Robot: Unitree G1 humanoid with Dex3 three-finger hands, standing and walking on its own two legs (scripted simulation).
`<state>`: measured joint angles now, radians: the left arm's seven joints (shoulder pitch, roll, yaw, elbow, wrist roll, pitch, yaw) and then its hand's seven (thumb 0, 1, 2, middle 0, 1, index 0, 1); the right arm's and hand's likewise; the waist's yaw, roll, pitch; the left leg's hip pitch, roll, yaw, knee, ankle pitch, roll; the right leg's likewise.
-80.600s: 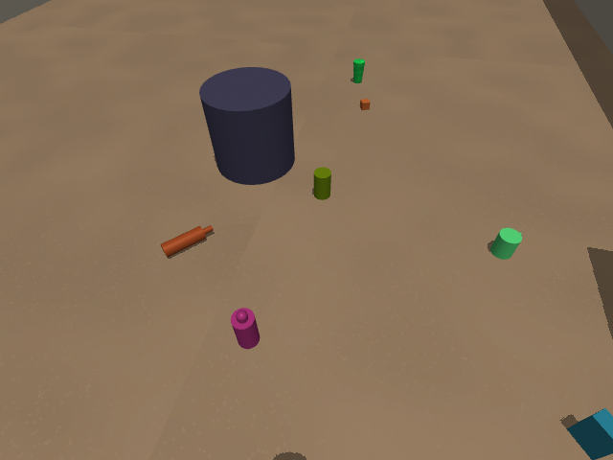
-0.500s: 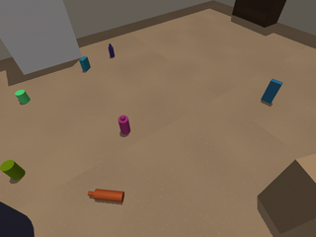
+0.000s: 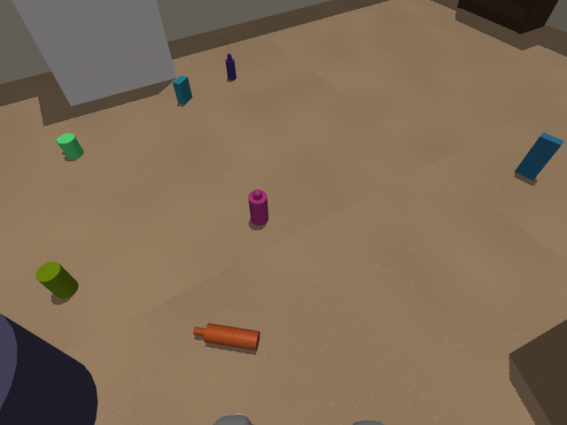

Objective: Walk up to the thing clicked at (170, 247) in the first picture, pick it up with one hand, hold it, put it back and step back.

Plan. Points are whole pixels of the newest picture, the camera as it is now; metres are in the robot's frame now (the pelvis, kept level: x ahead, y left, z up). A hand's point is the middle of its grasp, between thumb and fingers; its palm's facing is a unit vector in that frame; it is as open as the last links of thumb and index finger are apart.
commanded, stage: walk up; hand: left
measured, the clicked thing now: (225, 335) +0.49 +0.23 -0.72
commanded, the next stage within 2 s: stand in 1.66 s
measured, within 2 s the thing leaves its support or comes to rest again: neither
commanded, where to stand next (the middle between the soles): +0.09 +0.00 m, yaw -3 degrees
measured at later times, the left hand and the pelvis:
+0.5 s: hand (130, 415) +0.16 +0.26 -0.14, palm faces -0.09 -0.94 -0.33, open 7.3 cm; pelvis +0.04 +0.02 +0.01, yaw -4 degrees
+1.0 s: hand (134, 421) +0.15 +0.25 -0.12, palm faces -0.08 -0.94 -0.33, open 7.3 cm; pelvis +0.03 +0.00 +0.03, yaw -4 degrees
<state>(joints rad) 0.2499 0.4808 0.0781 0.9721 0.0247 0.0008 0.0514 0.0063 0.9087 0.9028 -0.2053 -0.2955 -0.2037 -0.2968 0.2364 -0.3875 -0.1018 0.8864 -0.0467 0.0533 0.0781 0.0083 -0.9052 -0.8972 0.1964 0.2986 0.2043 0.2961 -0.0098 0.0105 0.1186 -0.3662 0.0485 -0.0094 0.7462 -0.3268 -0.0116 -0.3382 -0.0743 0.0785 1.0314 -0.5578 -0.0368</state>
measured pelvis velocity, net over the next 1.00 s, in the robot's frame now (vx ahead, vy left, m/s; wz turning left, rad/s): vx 0.03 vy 0.00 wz -0.07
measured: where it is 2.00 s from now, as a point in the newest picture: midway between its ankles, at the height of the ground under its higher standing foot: outside the picture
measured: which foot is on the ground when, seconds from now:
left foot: down 0.00-1.00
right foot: up 0.00-0.24, down 0.26-1.00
